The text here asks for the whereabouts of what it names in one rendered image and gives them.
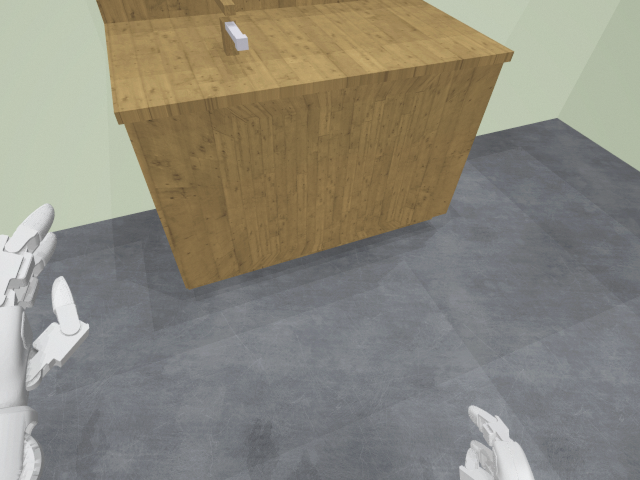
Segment tap lever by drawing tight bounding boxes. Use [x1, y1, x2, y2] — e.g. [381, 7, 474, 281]
[225, 21, 249, 51]

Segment robot left hand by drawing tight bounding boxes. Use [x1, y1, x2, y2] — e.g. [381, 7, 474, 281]
[0, 203, 89, 409]

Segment robot right hand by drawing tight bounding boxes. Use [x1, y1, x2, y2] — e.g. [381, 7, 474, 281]
[459, 405, 535, 480]

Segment robot left forearm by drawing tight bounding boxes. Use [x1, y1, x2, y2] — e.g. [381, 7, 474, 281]
[0, 406, 45, 480]

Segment counter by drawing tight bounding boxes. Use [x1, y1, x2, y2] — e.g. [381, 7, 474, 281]
[96, 0, 514, 290]

